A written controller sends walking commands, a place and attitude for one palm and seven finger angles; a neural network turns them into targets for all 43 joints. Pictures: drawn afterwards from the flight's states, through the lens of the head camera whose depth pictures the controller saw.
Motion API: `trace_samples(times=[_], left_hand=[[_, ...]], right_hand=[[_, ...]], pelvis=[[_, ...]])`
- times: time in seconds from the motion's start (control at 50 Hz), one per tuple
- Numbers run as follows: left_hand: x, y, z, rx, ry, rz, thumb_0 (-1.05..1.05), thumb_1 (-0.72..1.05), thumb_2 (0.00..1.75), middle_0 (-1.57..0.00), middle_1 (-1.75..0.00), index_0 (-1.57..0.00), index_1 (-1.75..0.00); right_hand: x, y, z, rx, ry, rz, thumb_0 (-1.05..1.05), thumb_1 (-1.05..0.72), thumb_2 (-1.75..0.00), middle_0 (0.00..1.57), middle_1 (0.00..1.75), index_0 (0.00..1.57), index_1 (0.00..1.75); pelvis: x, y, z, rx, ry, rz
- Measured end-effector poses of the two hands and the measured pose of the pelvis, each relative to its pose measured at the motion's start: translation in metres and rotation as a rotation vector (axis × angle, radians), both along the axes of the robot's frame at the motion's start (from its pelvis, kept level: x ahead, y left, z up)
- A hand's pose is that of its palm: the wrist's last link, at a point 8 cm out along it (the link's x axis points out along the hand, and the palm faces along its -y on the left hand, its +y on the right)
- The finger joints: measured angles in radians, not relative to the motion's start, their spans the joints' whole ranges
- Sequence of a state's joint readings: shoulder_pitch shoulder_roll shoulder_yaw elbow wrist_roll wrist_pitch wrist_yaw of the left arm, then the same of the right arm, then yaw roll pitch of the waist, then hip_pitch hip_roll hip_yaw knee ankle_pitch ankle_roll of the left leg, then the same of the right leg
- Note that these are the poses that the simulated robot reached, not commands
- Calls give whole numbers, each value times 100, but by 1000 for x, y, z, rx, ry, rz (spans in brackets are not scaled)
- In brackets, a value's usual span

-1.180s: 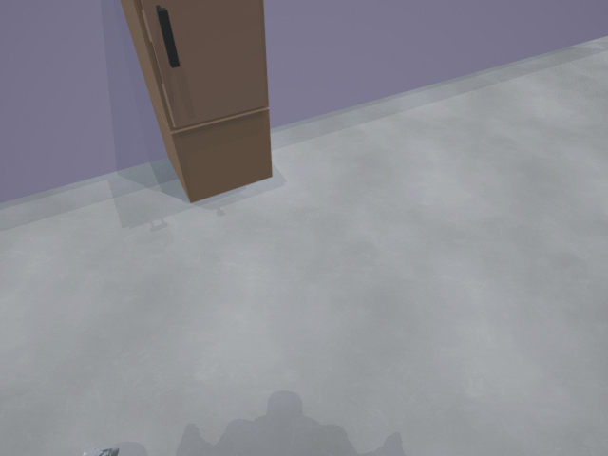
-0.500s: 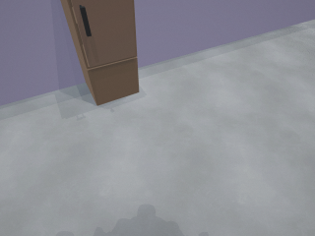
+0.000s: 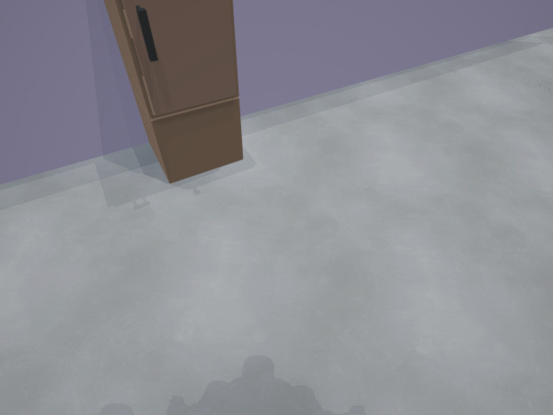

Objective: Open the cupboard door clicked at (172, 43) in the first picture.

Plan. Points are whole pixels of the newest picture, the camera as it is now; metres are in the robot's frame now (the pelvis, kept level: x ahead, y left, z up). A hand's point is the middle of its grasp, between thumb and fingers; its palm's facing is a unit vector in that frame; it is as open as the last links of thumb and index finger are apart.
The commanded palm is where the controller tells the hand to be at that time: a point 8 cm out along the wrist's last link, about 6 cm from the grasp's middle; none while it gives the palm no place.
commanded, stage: look at it before walking up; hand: left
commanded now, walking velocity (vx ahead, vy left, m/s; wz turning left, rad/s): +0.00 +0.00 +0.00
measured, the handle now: (146, 33) +1.30 +0.55 -0.01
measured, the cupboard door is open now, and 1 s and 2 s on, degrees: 0 0 0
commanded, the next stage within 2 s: walk to a spot facing it in 0.46 s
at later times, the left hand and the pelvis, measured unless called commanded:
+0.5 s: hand out of the picture +0.08 +0.25 -0.16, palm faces -0.03 -0.94 -0.34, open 7.4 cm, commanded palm none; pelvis +0.01 +0.00 +0.00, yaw +0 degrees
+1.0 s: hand out of the picture +0.03 +0.19 -0.20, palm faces -0.04 -0.99 -0.12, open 7.4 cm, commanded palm none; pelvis +0.09 +0.02 -0.02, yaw -5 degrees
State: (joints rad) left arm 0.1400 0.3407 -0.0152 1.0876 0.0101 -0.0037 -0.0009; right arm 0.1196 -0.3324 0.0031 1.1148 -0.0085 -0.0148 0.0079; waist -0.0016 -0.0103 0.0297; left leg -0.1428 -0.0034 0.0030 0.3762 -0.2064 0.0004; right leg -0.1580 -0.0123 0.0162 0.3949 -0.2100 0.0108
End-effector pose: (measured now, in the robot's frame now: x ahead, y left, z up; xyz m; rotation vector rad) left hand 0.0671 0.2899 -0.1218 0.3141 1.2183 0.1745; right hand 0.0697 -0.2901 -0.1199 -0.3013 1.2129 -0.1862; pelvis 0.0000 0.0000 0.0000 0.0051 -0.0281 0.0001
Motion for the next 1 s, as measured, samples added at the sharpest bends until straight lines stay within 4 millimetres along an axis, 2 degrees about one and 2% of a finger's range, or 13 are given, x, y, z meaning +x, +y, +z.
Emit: trace_samples(times=[0.4,0.62,0.76,0.86,0.92,0.96,1.0], left_hand=[[7,1,2,6,-7,4,0,90,90,-20,-30,-21,-30],[9,1,2,9,-14,8,0,90,90,-20,-30,-21,-30],[-10,-21,-18,-60,63,23,0,91,90,-19,-30,-20,-30],[-32,-41,-38,-135,152,69,0,91,90,-20,-30,-20,-30],[-43,-46,-48,-175,220,101,0,91,90,-20,-30,-20,-30],[-45,-47,-51,-193,284,95,0,91,90,-20,-30,-20,-30],[-34,-47,-49,-197,328,72,0,91,90,-20,-30,-20,-30]], right_hand=[[16,-3,4,-7,-21,10,1,-90,-90,20,30,20,30],[17,-1,4,-7,-24,7,1,-90,-90,20,30,20,30],[-4,20,-15,51,31,-33,1,-90,-90,20,30,20,30],[-23,43,-30,84,119,-78,1,-90,-90,20,30,20,30],[-26,60,-31,88,161,-111,1,-90,-90,20,30,20,30],[-27,71,-30,92,152,-148,1,-90,-90,20,30,20,30],[-34,83,-28,94,153,-189,1,-90,-90,20,30,20,30]], pelvis=[[7,-2,1,-1,-2,1],[8,-1,1,-2,-6,-2],[25,-1,-6,-7,2,-29],[49,5,-15,-33,14,-32],[66,15,-19,-34,20,-36],[78,20,-20,-22,21,-65],[90,24,-18,-27,16,-79]])
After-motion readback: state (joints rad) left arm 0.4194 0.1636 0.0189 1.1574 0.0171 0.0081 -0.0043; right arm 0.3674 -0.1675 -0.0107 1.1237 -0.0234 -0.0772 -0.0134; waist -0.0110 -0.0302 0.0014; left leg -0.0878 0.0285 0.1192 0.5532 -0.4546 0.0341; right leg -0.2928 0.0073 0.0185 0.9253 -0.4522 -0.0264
